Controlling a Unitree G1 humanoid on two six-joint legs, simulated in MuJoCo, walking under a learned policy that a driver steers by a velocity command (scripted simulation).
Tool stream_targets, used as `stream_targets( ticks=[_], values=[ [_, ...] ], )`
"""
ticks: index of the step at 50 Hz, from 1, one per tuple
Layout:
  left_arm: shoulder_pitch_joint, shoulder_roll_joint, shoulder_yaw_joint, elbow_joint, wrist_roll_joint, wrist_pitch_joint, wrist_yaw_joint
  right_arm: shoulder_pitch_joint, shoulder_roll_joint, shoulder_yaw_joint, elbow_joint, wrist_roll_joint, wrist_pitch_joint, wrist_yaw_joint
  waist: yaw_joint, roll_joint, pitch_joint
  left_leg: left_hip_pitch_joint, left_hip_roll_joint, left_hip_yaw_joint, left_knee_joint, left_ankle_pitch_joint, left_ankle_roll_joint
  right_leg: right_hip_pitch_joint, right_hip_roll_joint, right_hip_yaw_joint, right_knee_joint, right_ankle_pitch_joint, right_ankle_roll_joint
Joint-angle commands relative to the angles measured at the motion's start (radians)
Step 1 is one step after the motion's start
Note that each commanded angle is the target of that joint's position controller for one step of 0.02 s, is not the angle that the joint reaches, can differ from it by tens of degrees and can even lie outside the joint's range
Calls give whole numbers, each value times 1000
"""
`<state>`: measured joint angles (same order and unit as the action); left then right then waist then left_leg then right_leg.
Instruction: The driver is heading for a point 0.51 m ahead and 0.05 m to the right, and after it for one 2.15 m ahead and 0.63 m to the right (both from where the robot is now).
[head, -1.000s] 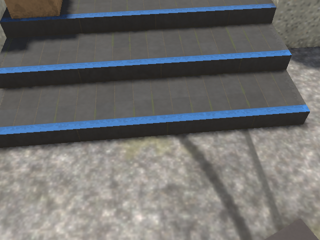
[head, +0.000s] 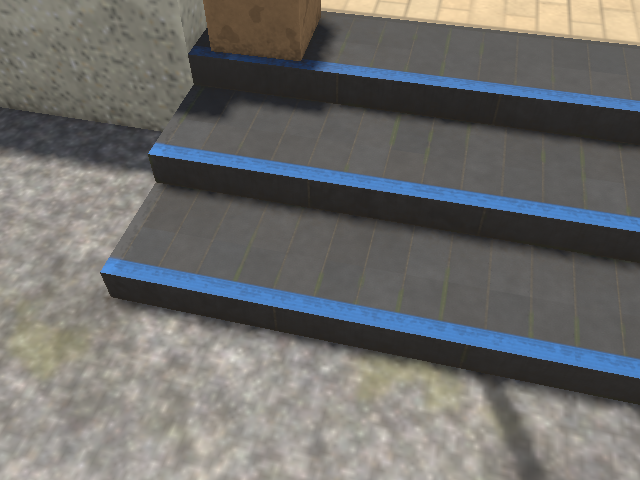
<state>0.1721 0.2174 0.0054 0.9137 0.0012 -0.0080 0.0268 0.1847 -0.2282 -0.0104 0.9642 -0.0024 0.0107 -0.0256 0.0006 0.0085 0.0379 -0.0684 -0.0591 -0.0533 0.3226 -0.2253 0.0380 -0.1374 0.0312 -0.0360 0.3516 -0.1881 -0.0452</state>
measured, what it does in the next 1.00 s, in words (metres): goes down: right foot 0.03 m lower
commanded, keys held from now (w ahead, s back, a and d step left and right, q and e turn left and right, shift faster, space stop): w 0.76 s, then e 0.24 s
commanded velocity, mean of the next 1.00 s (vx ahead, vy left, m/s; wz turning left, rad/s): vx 0.34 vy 0.00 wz -0.05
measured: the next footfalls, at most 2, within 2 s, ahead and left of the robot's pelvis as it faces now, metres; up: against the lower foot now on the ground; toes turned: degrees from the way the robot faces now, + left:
right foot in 0.72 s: +0.38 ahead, -0.10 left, -0.03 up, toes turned -3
left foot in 1.14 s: +0.62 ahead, +0.03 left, -0.03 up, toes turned -11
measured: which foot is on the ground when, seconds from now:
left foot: down 0.00-0.70, up 0.72-1.00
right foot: down 0.00-0.28, up 0.30-0.70, down 0.72-1.00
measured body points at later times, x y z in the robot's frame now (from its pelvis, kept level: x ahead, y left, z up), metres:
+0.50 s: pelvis +0.11 +0.02 +0.00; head +0.12 +0.03 +0.45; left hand +0.26 +0.27 -0.13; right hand +0.02 -0.23 -0.14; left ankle -0.01 +0.10 -0.75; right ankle +0.17 -0.11 -0.70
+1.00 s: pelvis +0.38 -0.04 -0.03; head +0.44 -0.05 +0.41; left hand +0.36 +0.22 -0.17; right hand +0.51 -0.29 -0.18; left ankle +0.50 +0.09 -0.72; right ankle +0.34 -0.10 -0.78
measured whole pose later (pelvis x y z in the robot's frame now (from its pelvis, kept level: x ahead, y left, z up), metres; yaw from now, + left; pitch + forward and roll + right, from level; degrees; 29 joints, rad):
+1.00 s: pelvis +0.38 -0.04 -0.03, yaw -5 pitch +0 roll +0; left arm 0.38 0.21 0.03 1.04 0.01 -0.07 0.00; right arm 0.05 -0.24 -0.03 0.96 -0.03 -0.05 0.00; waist 0.05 0.03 0.12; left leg -0.58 0.03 -0.01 0.83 -0.20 0.00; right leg -0.11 0.10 0.01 0.33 -0.22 -0.10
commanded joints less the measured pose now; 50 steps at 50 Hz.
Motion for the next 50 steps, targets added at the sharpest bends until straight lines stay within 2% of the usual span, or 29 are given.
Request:
stream_targets(
  ticks=[1, 3, 6, 7, 9, 11, 13, 14, 15, 16, 17, 18, 21, 25, 27, 30, 32, 33, 34, 35, 36, 37, 38, 39, 41, 42, 44, 46, 50],
  values=[
    [22, 121, 27, -5, 3, -10, 1, 29, -89, -14, 14, 0, -12, -8, 4, -12, -64, -30, 103, -85, -59, 113, 8, 81, -136, 134, -62, 161, -26],
    [32, 158, 45, 13, 7, 0, -3, 30, -102, -20, 27, -8, -10, -6, 12, -31, -34, -94, 55, -46, 6, -115, 32, 55, -115, 152, -76, -191, -53],
    [79, 190, 64, 34, 13, 11, -14, 22, -88, -19, 22, -28, -14, 10, 22, -99, 77, -249, 16, 21, 160, -262, 51, -18, -222, 323, -194, -566, -141],
    [92, 198, 71, 42, 13, 8, -15, 21, -76, -16, 18, -34, -22, 16, 19, -116, 93, -259, 28, 57, 214, -222, 50, -30, -276, 383, -227, -588, -175],
    [79, 190, 74, 41, 13, -6, -21, 31, -83, -18, 16, -31, -41, 25, 0, -95, 85, -223, 66, 58, 250, -180, 54, -74, -309, 406, -252, -518, -197],
    [14, 190, 78, 23, 5, -17, -30, 106, -77, -19, 45, -24, -57, 32, -49, -85, 67, -89, 61, 82, 147, -138, 71, -145, -259, 315, -218, -434, -168],
    [-60, 167, 76, 0, 4, -22, -37, 228, -73, -24, 101, -22, -67, 27, -101, -41, 64, 93, 46, 67, 26, -95, 80, -274, -151, 187, -72, -370, -120],
    [-113, 115, 60, -34, -1, -29, -41, 298, -128, -38, 117, -27, -76, 19, -128, 105, 69, 135, 173, -172, -110, -293, 122, -377, -57, 88, 120, -311, -73],
    [-140, 94, 52, -65, 6, -41, -46, 332, -203, -61, 130, -20, -83, 18, -121, 236, 123, 192, 339, -427, -233, -365, 191, -519, 16, -28, 314, -226, -39],
    [-169, 152, 63, -69, 21, -46, -43, 316, -174, -57, 126, -29, -89, 18, -113, 134, 164, 194, 402, -461, -252, -254, 226, -600, -24, 24, 452, -252, -39],
    [-128, 151, 65, -52, 18, -52, -47, 288, -158, -55, 115, -31, -97, 17, -77, 64, 139, 208, 384, -402, -241, -158, 220, -607, -51, 56, 514, -203, -40],
    [-96, 145, 63, -35, 17, -55, -54, 263, -148, -54, 104, -32, -102, 16, -52, 36, 100, 234, 358, -341, -241, -94, 203, -605, -72, 62, 545, -154, -36],
    [-115, 129, 62, -37, 27, -48, -70, 254, -105, -39, 112, -22, -121, 13, -31, 43, 51, 240, 282, -181, -244, 102, 160, -585, -88, 43, 555, -14, -1],
    [-243, 95, 49, -98, 28, -39, -76, 271, -96, -30, 128, -16, -123, 9, -45, 60, 98, 136, 227, -78, -243, 251, 149, -541, -77, -14, 390, 100, 38],
    [-299, 75, 38, -127, 21, -39, -78, 271, -109, -32, 132, -18, -123, 8, -59, 84, 116, 87, 211, -45, -246, 279, 136, -452, -66, -29, 239, 178, 29],
    [-321, 95, 39, -153, 16, -38, -68, 289, -129, -39, 151, -15, -122, 11, -67, 81, 123, 104, 239, -32, -240, 381, 129, -356, -54, -43, 130, 224, -13],
    [-261, 126, 49, -144, 27, -46, -58, 274, -148, -45, 157, -13, -118, 10, -33, 73, 90, 158, 246, -4, -140, 597, 112, -280, -33, -46, 99, 187, -50],
    [-159, 145, 60, -114, 29, -54, -51, 257, -168, -52, 156, -16, -112, 8, 16, 81, 37, 161, 253, -2, -16, 706, 102, -176, -30, -25, 97, 165, -69],
    [15, 162, 73, -52, 29, -61, -41, 226, -176, -56, 151, -18, -105, 5, 88, 78, -32, 127, 239, 0, 161, 739, 91, -17, -42, -1, 61, 192, -90],
    [167, 202, 90, 6, 42, -69, -31, 211, -151, -52, 144, -17, -105, 6, 143, 37, -86, 9, 176, 16, 380, 565, 76, 162, -86, 32, 37, 209, -94],
    [269, 267, 106, 41, 55, -75, -28, 199, -74, -38, 106, -16, -111, 10, 142, -192, -182, -191, 38, 93, 719, -103, 54, 343, -265, 179, 99, 379, -98],
    [281, 310, 106, 36, 59, -79, -41, 365, -32, -36, 115, 21, -111, 5, 45, -270, -263, -450, -34, 18, 1002, -314, 35, 528, -437, 475, 124, 663, -227],
    [207, 256, 106, 25, 17, -75, -43, 321, -82, -41, 130, 11, -107, 0, 70, -152, -251, -511, 26, -26, 1014, -210, 41, 433, -419, 453, 24, 417, -273],
    [120, 167, 80, 14, 18, -82, -42, 221, -99, -45, 106, 4, -111, 7, 44, -102, -107, -518, 73, -14, 971, -137, 33, 275, -359, 384, -35, 413, -256],
    [115, 96, 52, 41, 23, -98, -38, 128, -90, -49, 80, -31, -100, 23, 3, -59, -26, -470, 109, 6, 873, -96, 11, 127, -291, 274, -61, 694, -220],
    [141, 86, 44, 58, 14, -101, -33, 129, -66, -44, 75, -43, -88, 30, -12, -66, -28, -433, 114, 17, 825, -90, -3, 92, -270, 235, -63, 810, -207],
    [155, 115, 46, 68, 5, -105, -28, 123, -41, -38, 65, -45, -72, 33, -38, -63, -46, -416, 104, 40, 748, -91, -28, 61, -246, 204, -52, 925, -207],
    [151, 152, 53, 61, 5, -96, -24, 70, -46, -33, 35, -39, -65, 31, -43, -69, -54, -421, 85, 63, 656, -54, -43, 31, -217, 175, -38, 988, -202],
    [167, 143, 49, 54, 4, -68, -23, -68, -56, -21, -29, -17, -59, 21, -9, -106, -66, -333, 37, 96, 423, 120, -36, -28, -141, 145, 1, 911, -125]
  ],
)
